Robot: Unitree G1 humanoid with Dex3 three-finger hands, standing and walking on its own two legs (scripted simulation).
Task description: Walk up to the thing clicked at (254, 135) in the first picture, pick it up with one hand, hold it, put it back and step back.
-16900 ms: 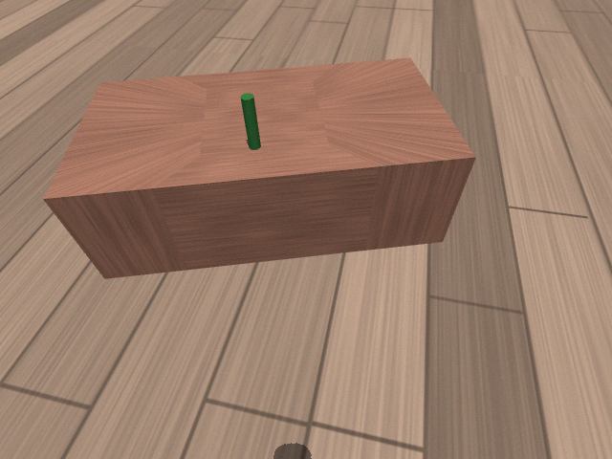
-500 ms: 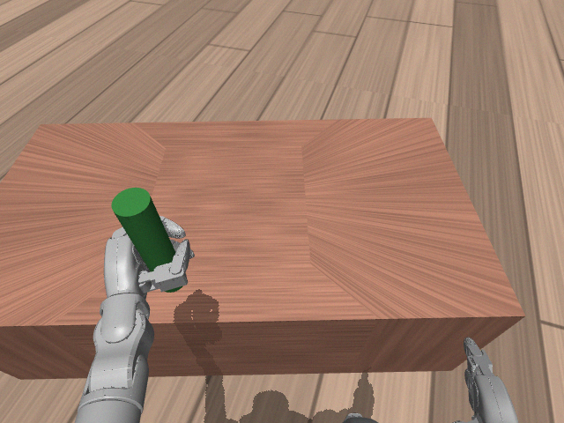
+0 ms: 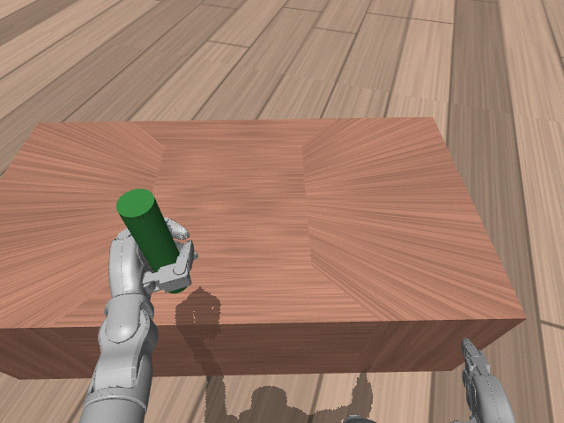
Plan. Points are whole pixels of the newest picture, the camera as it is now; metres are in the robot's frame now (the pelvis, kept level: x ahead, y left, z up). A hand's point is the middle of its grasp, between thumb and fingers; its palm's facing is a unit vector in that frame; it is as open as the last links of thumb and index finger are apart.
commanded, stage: hold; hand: left
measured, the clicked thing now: (159, 248) +0.34 +0.18 +0.08
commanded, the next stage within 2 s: crouch in 0.82 s
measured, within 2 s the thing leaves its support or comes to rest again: neither
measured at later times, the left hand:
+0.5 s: hand (176, 252) +0.34 +0.16 +0.06, palm faces +0.16 -0.99 -0.01, open 5.2 cm
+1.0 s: hand (173, 253) +0.34 +0.16 +0.06, palm faces +0.18 -0.98 -0.01, open 5.2 cm
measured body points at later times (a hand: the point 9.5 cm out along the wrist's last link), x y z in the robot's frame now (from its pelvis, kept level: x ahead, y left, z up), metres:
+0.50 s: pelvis +0.00 +0.00 +0.00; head +0.03 +0.00 +0.45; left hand +0.32 +0.21 +0.07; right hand +0.15 -0.25 -0.06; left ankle -0.02 +0.12 -0.71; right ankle +0.04 -0.14 -0.71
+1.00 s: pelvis +0.00 -0.01 +0.00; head +0.02 +0.00 +0.45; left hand +0.32 +0.22 +0.07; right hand +0.15 -0.26 -0.05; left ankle -0.02 +0.12 -0.71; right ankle +0.04 -0.14 -0.71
